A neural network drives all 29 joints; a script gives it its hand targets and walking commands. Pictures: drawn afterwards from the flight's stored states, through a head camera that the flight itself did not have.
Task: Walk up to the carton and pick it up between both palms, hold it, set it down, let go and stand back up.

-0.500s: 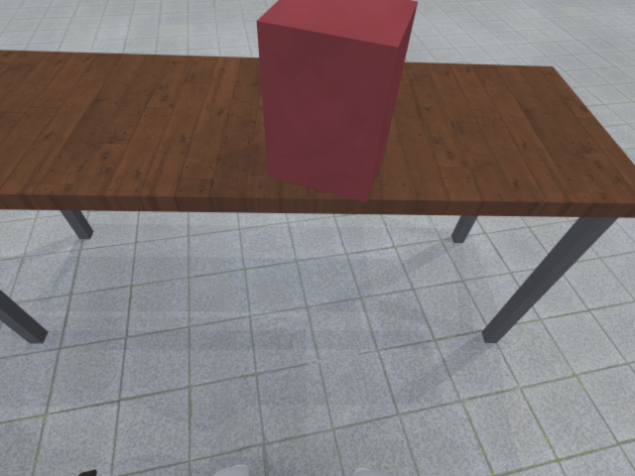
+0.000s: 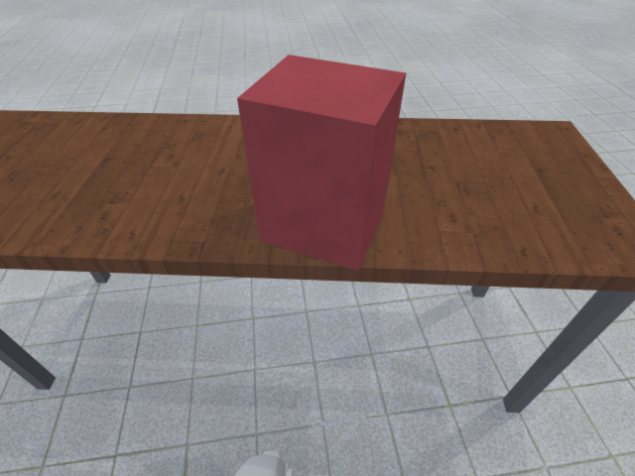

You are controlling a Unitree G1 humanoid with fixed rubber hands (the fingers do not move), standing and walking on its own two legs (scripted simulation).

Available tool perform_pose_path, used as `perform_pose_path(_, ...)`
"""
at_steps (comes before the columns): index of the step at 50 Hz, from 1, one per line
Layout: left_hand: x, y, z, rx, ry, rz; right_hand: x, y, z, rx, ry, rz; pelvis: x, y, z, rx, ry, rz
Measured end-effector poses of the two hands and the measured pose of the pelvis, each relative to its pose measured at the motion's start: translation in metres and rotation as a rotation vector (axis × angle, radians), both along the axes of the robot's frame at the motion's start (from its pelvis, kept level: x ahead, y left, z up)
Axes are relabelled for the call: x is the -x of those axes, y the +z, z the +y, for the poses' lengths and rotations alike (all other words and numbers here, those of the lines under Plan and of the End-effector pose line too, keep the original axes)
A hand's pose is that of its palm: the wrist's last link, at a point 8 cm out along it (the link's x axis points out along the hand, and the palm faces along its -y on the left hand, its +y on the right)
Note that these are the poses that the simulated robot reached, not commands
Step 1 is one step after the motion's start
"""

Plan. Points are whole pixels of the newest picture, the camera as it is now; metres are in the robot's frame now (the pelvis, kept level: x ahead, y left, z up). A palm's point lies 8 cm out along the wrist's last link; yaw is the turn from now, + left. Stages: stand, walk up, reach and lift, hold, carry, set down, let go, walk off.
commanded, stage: walk up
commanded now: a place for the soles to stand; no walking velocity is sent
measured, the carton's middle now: (324, 166) +0.58 +0.03 +0.09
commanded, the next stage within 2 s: none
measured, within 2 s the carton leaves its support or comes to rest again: neither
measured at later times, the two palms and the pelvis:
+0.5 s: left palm (95, 447) +0.19 +0.34 -0.13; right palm (530, 439) +0.24 -0.28 -0.12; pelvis +0.12 +0.02 -0.02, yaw -1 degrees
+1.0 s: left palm (114, 414) +0.24 +0.33 -0.13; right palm out of the picture +0.18 -0.28 -0.12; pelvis +0.11 +0.03 -0.02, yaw +0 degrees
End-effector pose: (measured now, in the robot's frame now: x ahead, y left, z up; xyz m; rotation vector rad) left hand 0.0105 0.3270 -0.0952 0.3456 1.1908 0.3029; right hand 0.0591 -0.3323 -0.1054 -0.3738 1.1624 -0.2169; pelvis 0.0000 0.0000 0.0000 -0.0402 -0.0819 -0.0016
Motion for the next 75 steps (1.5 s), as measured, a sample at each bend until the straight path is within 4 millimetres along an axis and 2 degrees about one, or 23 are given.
perform_pose_path(4,-0.003,-0.005,0.003,0.009,0.035,0.041,-0.058,0.002,0.016,-0.022,0.063,-0.018,-0.028,-0.001,0.004,0.009,0.026,0.001)
perform_pose_path(8,-0.018,-0.019,0.011,0.022,0.061,0.083,-0.121,0.002,0.038,-0.023,0.117,-0.046,-0.061,-0.008,0.014,0.006,0.046,0.010)
perform_pose_path(12,-0.051,-0.035,0.014,0.046,0.053,0.110,-0.172,0.003,0.059,-0.019,0.137,-0.132,-0.082,-0.015,0.025,-0.044,0.047,0.004)
perform_pose_path(15,-0.089,-0.036,0.014,0.053,0.012,0.088,-0.187,0.007,0.065,-0.029,0.101,-0.175,-0.095,-0.012,0.028,-0.048,0.047,0.001)
perform_pose_path(19,-0.138,-0.032,0.012,0.048,-0.054,0.028,-0.188,0.007,0.065,-0.025,0.070,-0.157,-0.110,-0.009,0.027,-0.065,0.020,0.006)
perform_pose_path(24,-0.178,-0.034,0.010,0.012,-0.102,0.004,-0.182,-0.012,0.051,-0.029,0.027,-0.120,-0.120,-0.020,0.022,-0.070,-0.015,0.008)
perform_pose_path(28,-0.197,-0.029,0.007,-0.022,-0.117,-0.010,-0.171,-0.032,0.041,-0.045,-0.032,-0.054,-0.123,-0.026,0.016,-0.041,-0.015,0.016)
perform_pose_path(32,-0.215,-0.024,0.013,-0.051,-0.132,-0.041,-0.160,-0.041,0.038,-0.040,-0.051,0.007,-0.121,-0.028,0.019,-0.053,-0.026,0.039)
perform_pose_path(37,-0.233,-0.032,0.024,-0.051,-0.145,-0.073,-0.142,-0.043,0.041,-0.009,-0.052,0.028,-0.114,-0.034,0.030,-0.067,-0.021,0.047)
perform_pose_path(42,-0.244,-0.037,0.018,-0.001,-0.130,-0.088,-0.119,-0.034,0.048,0.011,-0.042,0.058,-0.113,-0.030,0.034,-0.052,-0.008,0.037)
perform_pose_path(48,-0.237,-0.038,0.006,0.047,-0.115,-0.100,-0.119,-0.021,0.047,0.016,-0.053,0.045,-0.110,-0.022,0.029,-0.039,0.000,0.017)
perform_pose_path(55,-0.213,-0.031,-0.006,0.084,-0.084,-0.068,-0.140,-0.005,0.048,0.001,-0.010,-0.005,-0.106,-0.008,0.024,-0.035,0.001,0.018)
perform_pose_path(63,-0.181,-0.019,-0.008,0.082,-0.053,-0.009,-0.159,0.007,0.048,-0.028,0.013,-0.045,-0.102,0.005,0.019,-0.047,0.001,0.028)
perform_pose_path(69,-0.168,-0.010,-0.006,0.075,-0.043,0.027,-0.152,0.006,0.049,-0.049,0.003,-0.016,-0.103,0.012,0.019,-0.052,0.002,0.039)
perform_pose_path(75,-0.171,-0.005,-0.005,0.076,-0.049,0.036,-0.135,0.003,0.053,-0.064,-0.018,0.038,-0.106,0.016,0.021,-0.054,0.001,0.048)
